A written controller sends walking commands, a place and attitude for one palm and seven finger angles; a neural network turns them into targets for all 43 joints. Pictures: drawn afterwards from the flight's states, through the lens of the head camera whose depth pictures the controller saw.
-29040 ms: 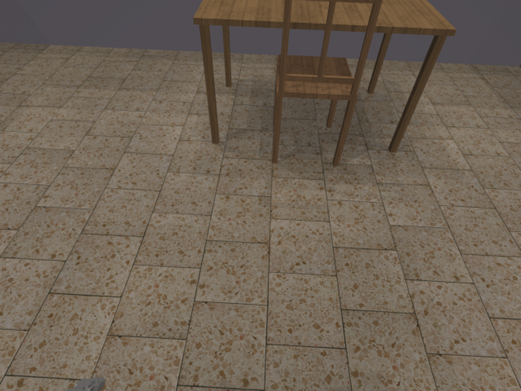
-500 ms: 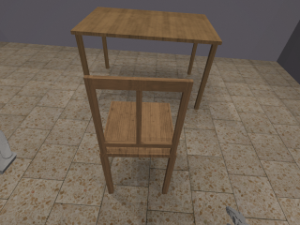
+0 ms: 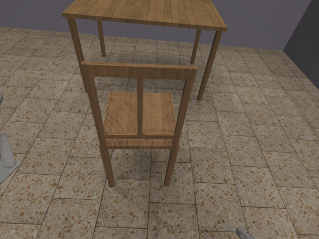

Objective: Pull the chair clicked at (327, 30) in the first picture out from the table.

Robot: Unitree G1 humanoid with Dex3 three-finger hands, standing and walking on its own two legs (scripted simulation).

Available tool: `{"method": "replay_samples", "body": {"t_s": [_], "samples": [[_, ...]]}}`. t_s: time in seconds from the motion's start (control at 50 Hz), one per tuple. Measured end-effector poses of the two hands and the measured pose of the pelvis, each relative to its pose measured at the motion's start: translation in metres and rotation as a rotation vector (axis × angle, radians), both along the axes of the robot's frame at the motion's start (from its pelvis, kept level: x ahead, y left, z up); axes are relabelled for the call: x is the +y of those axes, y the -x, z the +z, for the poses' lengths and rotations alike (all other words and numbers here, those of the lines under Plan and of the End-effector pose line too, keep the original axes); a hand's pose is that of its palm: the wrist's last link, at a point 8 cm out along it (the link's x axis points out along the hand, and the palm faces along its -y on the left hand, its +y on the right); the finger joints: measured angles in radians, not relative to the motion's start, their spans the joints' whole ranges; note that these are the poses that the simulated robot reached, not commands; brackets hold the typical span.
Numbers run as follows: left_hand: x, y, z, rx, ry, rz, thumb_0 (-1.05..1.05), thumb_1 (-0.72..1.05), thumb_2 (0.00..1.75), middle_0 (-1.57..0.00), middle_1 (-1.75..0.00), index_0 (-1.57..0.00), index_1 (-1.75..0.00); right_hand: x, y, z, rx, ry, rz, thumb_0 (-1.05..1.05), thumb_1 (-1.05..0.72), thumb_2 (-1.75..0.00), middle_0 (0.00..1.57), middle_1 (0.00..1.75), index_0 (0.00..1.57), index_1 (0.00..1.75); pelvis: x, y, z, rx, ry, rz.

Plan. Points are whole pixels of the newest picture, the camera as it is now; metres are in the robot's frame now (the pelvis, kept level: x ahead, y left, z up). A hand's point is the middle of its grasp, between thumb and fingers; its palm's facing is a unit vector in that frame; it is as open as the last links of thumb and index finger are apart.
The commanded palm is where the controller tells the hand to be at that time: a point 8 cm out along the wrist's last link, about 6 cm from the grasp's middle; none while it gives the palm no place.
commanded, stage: stop stepping back and stand still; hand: left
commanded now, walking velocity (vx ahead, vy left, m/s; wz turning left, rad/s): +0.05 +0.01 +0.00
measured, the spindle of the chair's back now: (140, 109) +0.61 +0.09 -0.07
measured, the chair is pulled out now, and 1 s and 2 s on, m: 0.78 0.78 0.78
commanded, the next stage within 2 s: let the arm hang, fingers relaxed in 0.46 s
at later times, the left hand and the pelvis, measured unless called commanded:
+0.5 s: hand (43, 157) +0.22 +0.23 +0.17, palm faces +0.38 -0.79 -0.48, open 7.4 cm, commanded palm +0.16 +0.27 +0.18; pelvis +0.01 -0.03 +0.00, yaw -2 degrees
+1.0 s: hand out of the picture +0.04 +0.15 -0.17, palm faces +0.01 -0.98 -0.22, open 6.9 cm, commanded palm none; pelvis -0.01 -0.04 +0.00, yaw +0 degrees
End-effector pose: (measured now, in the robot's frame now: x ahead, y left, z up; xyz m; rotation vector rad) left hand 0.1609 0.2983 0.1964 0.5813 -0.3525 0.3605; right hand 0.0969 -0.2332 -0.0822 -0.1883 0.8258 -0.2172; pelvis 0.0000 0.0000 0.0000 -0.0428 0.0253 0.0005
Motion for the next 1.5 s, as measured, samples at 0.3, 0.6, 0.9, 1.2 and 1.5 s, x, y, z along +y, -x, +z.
{"method": "replay_samples", "body": {"t_s": [0.3,0.6,0.9,1.2,1.5], "samples": [[-0.030,-0.021,-0.019,0.139,0.010,-0.031,0.01,0.89,0.90,-0.22,-0.30,-0.22,-0.30,-0.039,-0.017,-0.004,-0.015,0.008,-0.058,0.01,-0.90,-0.90,0.21,0.30,0.20,0.30,-0.021,-0.007,-0.004,-0.025,-0.019,-0.042],[-0.033,-0.032,-0.038,0.194,0.055,0.001,0.01,0.89,0.90,-0.21,-0.30,-0.21,-0.30,-0.035,-0.065,0.007,-0.116,-0.023,0.042,0.01,-0.90,-0.90,0.21,0.30,0.20,0.30,-0.026,-0.009,0.001,-0.009,-0.030,-0.027],[-0.119,0.096,-0.333,1.401,0.654,0.161,-0.07,1.01,0.90,-0.21,-0.30,-0.21,-0.30,-0.032,0.060,-0.045,0.409,-0.045,0.021,0.00,-0.93,-0.90,0.21,0.30,0.20,0.30,-0.036,0.005,-0.003,-0.040,-0.042,0.005],[-0.088,0.185,-0.325,1.641,0.559,0.334,0.00,0.92,0.90,-0.20,-0.29,-0.20,-0.30,-0.026,0.137,-0.063,0.577,-0.125,-0.039,0.00,-0.91,-0.90,0.20,0.30,0.20,0.30,-0.038,0.015,0.002,-0.062,-0.040,-0.009],[-0.133,0.189,-0.338,1.671,0.645,0.256,0.01,0.91,0.90,-0.20,-0.29,-0.20,-0.30,0.004,0.149,-0.066,0.593,-0.192,-0.056,0.00,-0.90,-0.90,0.20,0.30,0.20,0.30,-0.039,0.016,0.003,-0.063,-0.045,-0.023]]}}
